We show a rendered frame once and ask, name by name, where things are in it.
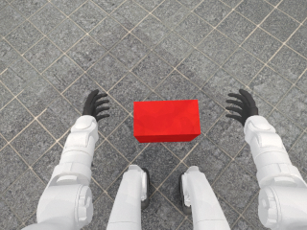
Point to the right robot hand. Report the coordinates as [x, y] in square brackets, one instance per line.
[247, 104]

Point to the left robot hand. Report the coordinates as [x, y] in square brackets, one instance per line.
[90, 105]

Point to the right robot thigh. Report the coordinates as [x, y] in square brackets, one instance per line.
[207, 213]

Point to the right robot forearm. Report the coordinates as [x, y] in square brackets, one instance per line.
[270, 157]

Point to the left robot forearm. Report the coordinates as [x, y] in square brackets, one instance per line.
[75, 162]

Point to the carton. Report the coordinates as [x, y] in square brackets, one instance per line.
[166, 121]

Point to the left robot upper arm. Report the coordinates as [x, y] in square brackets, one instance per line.
[64, 207]

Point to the robot left shin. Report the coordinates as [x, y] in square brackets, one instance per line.
[135, 167]

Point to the right robot upper arm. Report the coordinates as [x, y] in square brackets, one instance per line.
[283, 207]

